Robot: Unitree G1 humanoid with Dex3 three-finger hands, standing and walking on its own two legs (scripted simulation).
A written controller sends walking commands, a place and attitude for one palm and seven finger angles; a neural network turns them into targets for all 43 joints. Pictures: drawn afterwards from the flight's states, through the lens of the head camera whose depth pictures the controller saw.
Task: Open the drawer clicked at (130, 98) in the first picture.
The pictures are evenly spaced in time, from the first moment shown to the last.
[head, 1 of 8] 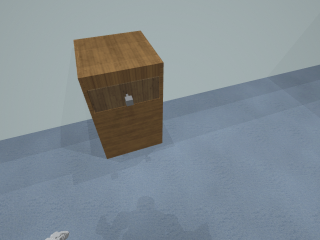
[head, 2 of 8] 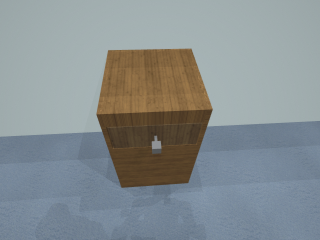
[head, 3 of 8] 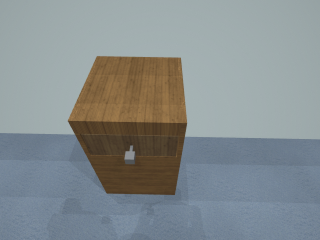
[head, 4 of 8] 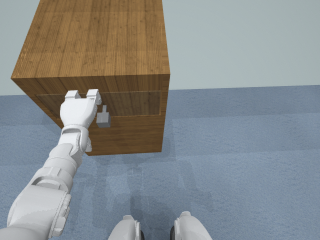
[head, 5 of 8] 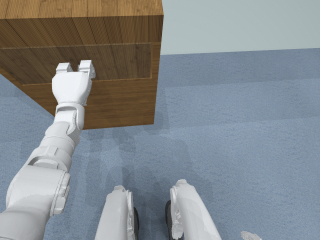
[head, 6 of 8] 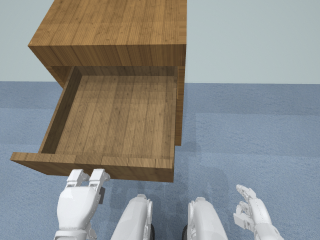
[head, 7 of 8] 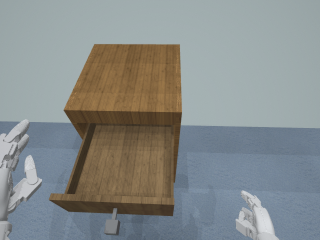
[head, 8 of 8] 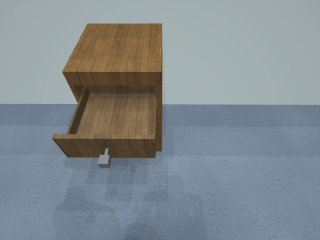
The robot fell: no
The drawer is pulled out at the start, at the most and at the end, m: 0.00 0.30 0.30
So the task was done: yes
